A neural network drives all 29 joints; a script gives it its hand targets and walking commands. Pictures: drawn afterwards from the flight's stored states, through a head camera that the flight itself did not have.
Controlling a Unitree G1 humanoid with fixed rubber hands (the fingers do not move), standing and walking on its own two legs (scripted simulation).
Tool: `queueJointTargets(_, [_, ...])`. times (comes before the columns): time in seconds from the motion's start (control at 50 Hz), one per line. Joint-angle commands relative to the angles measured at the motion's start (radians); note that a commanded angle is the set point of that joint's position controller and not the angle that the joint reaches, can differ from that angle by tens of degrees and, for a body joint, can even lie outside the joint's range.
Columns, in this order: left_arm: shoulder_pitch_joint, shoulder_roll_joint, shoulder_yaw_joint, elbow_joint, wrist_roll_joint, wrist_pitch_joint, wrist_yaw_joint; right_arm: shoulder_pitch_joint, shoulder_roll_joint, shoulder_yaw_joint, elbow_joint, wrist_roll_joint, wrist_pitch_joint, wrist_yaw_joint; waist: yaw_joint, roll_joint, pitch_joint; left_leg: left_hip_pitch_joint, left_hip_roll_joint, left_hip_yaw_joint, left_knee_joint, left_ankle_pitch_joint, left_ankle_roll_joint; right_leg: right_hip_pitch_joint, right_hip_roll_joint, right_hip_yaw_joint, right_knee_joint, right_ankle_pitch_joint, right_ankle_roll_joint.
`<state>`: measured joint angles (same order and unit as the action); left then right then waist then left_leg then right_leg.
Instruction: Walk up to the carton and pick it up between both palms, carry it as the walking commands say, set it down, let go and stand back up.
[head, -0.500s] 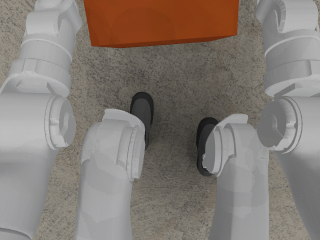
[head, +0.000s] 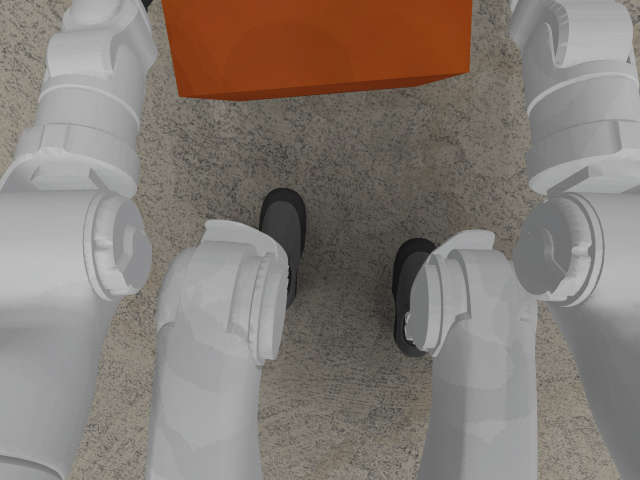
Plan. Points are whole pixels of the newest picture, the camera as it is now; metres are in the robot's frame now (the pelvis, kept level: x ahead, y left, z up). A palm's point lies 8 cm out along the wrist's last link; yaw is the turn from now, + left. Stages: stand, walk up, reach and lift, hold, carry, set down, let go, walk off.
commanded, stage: set down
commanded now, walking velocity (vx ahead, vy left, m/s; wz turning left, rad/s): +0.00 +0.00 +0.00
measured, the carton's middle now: out of the picture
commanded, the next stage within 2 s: none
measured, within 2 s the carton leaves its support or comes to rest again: neither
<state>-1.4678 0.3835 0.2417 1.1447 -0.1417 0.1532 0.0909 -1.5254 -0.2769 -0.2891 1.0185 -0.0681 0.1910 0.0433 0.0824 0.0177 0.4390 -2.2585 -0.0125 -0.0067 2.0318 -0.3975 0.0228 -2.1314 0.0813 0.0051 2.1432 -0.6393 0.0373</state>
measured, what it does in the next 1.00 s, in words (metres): stands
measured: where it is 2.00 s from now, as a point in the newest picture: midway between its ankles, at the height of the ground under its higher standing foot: (346, 293)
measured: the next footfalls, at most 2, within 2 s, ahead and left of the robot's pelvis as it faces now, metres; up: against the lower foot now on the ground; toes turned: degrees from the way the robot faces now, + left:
none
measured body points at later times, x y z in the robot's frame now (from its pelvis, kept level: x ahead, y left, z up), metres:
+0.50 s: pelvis +0.00 +0.00 +0.00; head +0.39 +0.02 +0.22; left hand +0.52 +0.25 -0.21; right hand +0.57 -0.10 -0.20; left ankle +0.16 +0.11 -0.36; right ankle +0.10 -0.12 -0.36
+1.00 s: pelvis +0.00 +0.00 +0.00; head +0.39 +0.01 +0.20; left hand +0.53 +0.26 -0.21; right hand +0.59 -0.14 -0.20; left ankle +0.16 +0.11 -0.36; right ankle +0.10 -0.12 -0.36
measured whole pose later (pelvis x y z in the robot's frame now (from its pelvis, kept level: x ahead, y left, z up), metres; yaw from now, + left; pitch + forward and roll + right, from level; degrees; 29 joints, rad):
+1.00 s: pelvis +0.00 +0.00 +0.00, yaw -1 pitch +35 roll -2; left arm -1.46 0.40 0.31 1.10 -0.20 0.02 0.10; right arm -1.54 -0.40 -0.13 1.03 0.07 0.11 -0.06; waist 0.08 0.02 0.51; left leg -2.25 0.01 0.00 2.04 -0.40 0.02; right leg -2.14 0.08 0.01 2.15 -0.63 0.04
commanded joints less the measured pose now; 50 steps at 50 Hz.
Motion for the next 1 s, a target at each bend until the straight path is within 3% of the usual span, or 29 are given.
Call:
queueJointTargets(0.0, [-0.54,-0.582,-0.142,-0.204,-0.026,-0.053,-0.239,-0.336,0.621,0.235,0.032,0.032,-0.015,0.141,-0.027,-0.129,-0.949,0.65,-0.027,0.005,0.02,0.17,-0.022,0.082,0.009,-0.027,-0.137,0.126,-0.055])
queueJointTargets(0.18, [-0.457,-0.364,-0.072,-0.164,-0.008,-0.087,-0.17,-0.337,0.362,0.22,0.039,0.05,-0.048,0.069,-0.01,-0.126,-0.979,0.693,-0.015,0.007,0.02,0.2,-0.034,0.122,-0.005,-0.03,-0.137,0.132,-0.041])
queueJointTargets(0.3, [-0.323,0.011,0.011,-0.095,-0.012,-0.137,-0.05,-0.314,-0.085,0.194,0.033,0.082,-0.093,-0.052,-0.005,-0.11,-1.027,0.753,0.006,-0.009,0.005,0.244,-0.048,0.152,-0.023,-0.027,-0.141,0.14,-0.028])
queueJointTargets(0.4, [-0.321,0.116,0.01,-0.061,-0.031,-0.155,0.002,-0.344,-0.207,0.22,0.043,0.15,-0.122,-0.108,0.021,-0.1,-1.101,0.792,0.02,-0.027,0.004,0.307,-0.051,0.168,-0.03,-0.015,-0.135,0.182,-0.02])
queueJointTargets(0.52, [-0.293,0.162,0.038,-0.051,-0.037,-0.167,0.011,-0.35,-0.255,0.228,0.009,0.176,-0.142,-0.124,0.044,-0.101,-1.159,0.787,0.023,-0.025,0.017,0.355,-0.05,0.187,-0.035,-0.009,-0.121,0.228,-0.016])
queueJointTargets(0.7, [-0.259,0.246,0.094,-0.044,-0.023,-0.173,0.004,-0.348,-0.276,0.255,-0.014,0.217,-0.137,-0.102,0.097,-0.148,-1.159,0.745,0.039,-0.018,0.018,0.346,-0.037,0.191,-0.045,-0.002,-0.114,0.226,-0.011])
queueJointTargets(0.8, [-0.249,0.28,0.109,-0.068,-0.024,-0.178,0.001,-0.355,-0.305,0.262,-0.051,0.238,-0.137,-0.096,0.11,-0.154,-1.223,0.763,0.047,-0.016,0.031,0.382,-0.035,0.218,-0.046,-0.001,-0.102,0.255,-0.01])
queueJointTargets(0.84, [-0.237,0.289,0.104,-0.085,-0.032,-0.179,0.002,-0.35,-0.309,0.266,-0.071,0.249,-0.135,-0.098,0.117,-0.156,-1.281,0.786,0.047,-0.009,0.03,0.388,-0.034,0.257,-0.047,-0.004,-0.101,0.265,-0.009])
queueJointTargets(0.92, [-0.249,0.313,0.092,-0.265,-0.075,-0.17,0.015,-0.353,-0.346,0.271,-0.25,0.275,-0.123,-0.116,0.12,-0.175,-1.609,0.938,0.037,0.012,0.021,0.484,-0.034,0.446,-0.035,-0.023,-0.105,0.36,-0.007])
queueJointTargets(0.98, [-0.229,0.331,0.074,-0.315,-0.095,-0.128,0.028,-0.345,-0.357,0.273,-0.296,0.289,-0.08,-0.132,0.123,-0.184,-1.769,1.005,0.034,0.036,-0.008,0.417,-0.034,0.547,-0.034,-0.042,-0.128,0.31,-0.005])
